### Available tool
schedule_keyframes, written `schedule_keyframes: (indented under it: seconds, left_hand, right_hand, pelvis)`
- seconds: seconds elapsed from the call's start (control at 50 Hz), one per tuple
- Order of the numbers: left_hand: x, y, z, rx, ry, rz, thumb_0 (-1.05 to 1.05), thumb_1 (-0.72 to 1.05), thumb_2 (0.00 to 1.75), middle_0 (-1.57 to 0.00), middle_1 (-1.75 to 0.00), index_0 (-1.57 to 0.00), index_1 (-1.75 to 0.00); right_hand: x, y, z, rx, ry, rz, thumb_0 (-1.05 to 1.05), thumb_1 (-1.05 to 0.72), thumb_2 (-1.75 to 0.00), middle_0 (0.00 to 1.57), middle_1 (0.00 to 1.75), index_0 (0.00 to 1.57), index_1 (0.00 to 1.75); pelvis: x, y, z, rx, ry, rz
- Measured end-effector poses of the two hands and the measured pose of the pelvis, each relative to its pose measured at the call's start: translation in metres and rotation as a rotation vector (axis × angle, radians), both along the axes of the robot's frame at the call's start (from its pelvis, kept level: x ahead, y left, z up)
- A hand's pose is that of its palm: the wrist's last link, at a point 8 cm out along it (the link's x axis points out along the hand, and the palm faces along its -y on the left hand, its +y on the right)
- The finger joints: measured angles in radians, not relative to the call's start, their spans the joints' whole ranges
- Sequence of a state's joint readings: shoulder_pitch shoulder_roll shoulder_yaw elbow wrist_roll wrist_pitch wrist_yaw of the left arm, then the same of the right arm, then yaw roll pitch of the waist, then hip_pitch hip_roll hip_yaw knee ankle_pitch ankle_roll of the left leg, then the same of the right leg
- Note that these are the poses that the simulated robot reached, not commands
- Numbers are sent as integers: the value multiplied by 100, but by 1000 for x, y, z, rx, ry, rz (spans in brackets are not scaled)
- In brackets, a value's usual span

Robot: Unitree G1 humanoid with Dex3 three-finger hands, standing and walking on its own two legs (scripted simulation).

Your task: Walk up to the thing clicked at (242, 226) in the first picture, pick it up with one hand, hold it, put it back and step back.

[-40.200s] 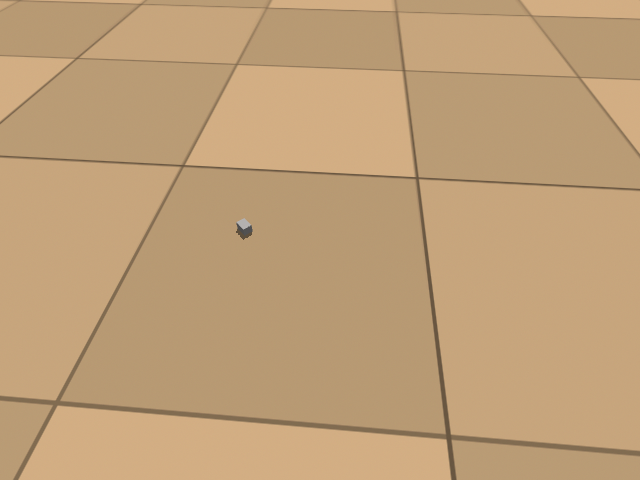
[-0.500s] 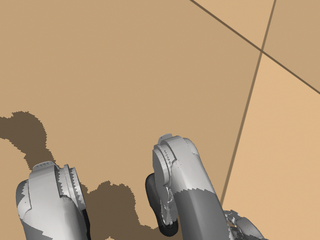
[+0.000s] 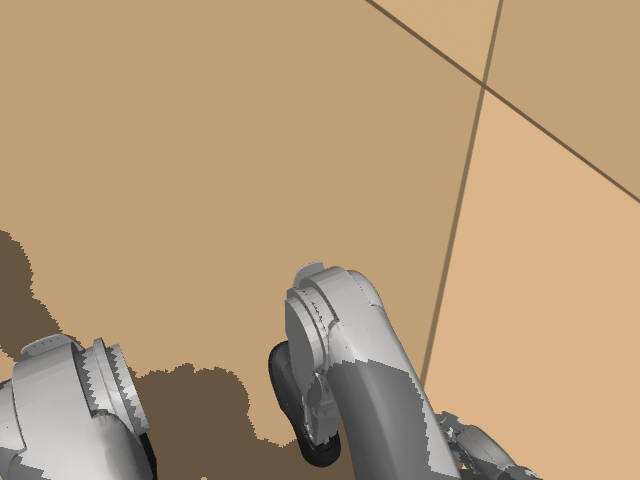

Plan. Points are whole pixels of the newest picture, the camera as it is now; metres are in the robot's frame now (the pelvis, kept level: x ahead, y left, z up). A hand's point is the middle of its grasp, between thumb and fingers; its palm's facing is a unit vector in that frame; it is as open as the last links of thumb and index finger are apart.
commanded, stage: rest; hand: left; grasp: from above
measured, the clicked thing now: out of the picture +0.44 +0.35 -0.25
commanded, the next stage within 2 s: open in 1.00 s
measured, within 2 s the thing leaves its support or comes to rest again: rests again in 0.52 s
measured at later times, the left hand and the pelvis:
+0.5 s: hand out of the picture +0.43 +0.35 -0.24, palm faces -0.43 -0.16 -0.89, open 6.9 cm; pelvis +0.00 +0.00 +0.00, yaw -2 degrees
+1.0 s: hand out of the picture +0.43 +0.34 -0.24, palm faces -0.42 -0.16 -0.89, open 6.9 cm; pelvis +0.00 +0.01 +0.00, yaw -2 degrees
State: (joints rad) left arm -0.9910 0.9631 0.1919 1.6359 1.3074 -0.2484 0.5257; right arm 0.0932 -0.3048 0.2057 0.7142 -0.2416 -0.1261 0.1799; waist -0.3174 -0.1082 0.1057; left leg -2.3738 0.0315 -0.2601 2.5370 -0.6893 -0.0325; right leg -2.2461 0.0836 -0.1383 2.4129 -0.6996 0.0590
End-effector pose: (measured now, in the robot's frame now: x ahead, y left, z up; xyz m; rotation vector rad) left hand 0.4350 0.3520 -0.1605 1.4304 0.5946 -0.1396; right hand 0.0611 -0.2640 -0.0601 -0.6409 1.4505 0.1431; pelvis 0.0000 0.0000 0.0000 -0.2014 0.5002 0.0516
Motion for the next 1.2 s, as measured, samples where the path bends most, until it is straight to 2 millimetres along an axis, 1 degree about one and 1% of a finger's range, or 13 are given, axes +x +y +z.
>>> schedule_keyframes:
  seconds: [0.12, 0.2, 0.46, 0.76, 1.02, 1.2]
  left_hand:
    - [-1, 1, -5, 3, -3, 6, -2, 44, 6, -101, -11, -106, -7]
    - [0, -1, -9, 3, 0, -5, -2, 43, 6, -101, -11, -106, -7]
    - [0, -2, -16, -1, -12, 3, -2, 42, 7, -102, -10, -108, -6]
    - [-1, -4, -26, -5, -1, 3, -2, 42, 7, -103, -9, -108, -5]
    - [0, -5, -26, -2, -12, 4, -2, 41, 8, -104, -8, -108, -5]
    - [2, -5, -24, 5, -18, 9, -3, 42, 8, -102, -10, -106, -7]
  right_hand:
    - [-4, 1, 3, -3, 9, 18, 0, -90, -90, 20, 30, 21, 30]
    - [-6, 3, 4, 3, 12, 30, 0, -91, -90, 20, 30, 21, 30]
    - [-2, 12, 7, 22, -8, 70, 0, -91, -90, 20, 30, 21, 30]
    - [-3, 15, 11, 41, 6, 107, 0, -91, -90, 20, 30, 21, 30]
    - [-7, 17, 13, 53, 16, 120, 0, -91, -90, 20, 30, 20, 30]
    - [-3, 16, 13, 58, 6, 128, 0, -91, -90, 20, 30, 20, 30]
  pelvis:
    - [-1, 1, -2, -5, -13, -6]
    - [-1, 1, -2, -10, -19, -8]
    - [-2, 4, -3, -25, -34, -13]
    - [-3, 5, -3, -34, -44, -17]
    - [-3, 5, -3, -38, -51, -21]
    - [-4, 5, -1, -39, -47, -22]
